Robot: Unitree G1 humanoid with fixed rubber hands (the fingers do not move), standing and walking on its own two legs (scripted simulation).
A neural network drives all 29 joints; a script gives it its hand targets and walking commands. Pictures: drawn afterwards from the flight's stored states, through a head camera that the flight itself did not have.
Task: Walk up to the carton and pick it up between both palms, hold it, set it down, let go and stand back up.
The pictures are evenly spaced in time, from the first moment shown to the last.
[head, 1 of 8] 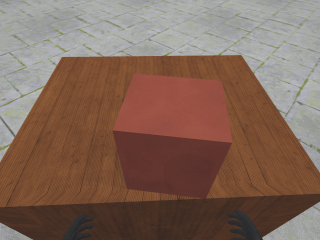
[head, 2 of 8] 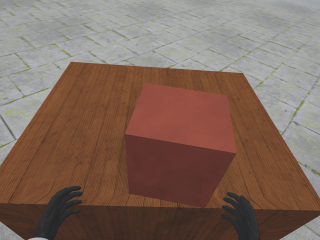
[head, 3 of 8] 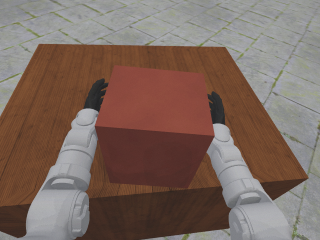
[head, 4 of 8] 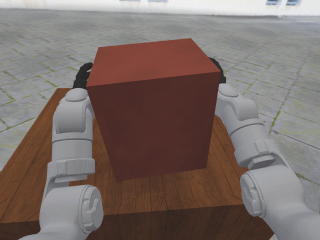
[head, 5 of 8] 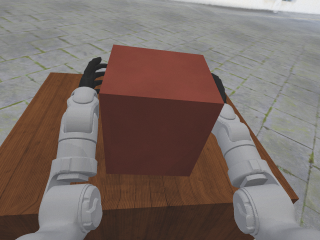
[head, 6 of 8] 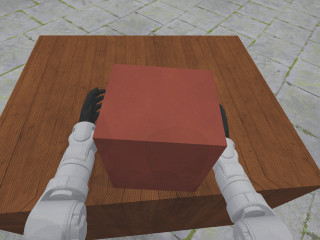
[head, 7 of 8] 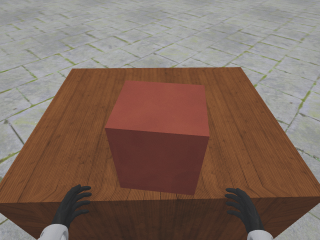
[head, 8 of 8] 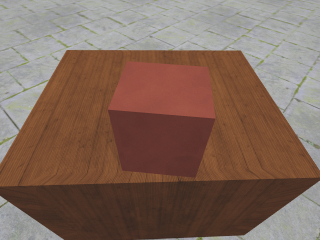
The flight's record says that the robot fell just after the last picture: no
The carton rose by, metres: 0.22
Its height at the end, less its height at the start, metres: +0.00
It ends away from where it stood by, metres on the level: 0.03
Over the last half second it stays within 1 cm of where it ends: yes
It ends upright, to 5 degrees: yes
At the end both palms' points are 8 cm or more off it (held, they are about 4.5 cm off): yes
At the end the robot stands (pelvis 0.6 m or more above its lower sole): yes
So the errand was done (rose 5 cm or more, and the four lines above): yes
